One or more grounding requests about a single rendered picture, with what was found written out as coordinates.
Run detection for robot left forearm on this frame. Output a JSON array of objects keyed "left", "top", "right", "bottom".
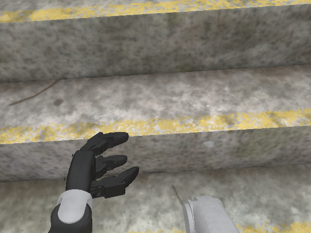
[{"left": 48, "top": 189, "right": 93, "bottom": 233}]

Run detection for robot right thigh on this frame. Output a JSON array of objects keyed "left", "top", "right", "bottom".
[{"left": 183, "top": 195, "right": 240, "bottom": 233}]

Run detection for robot left hand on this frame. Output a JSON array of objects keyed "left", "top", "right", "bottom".
[{"left": 64, "top": 132, "right": 139, "bottom": 199}]

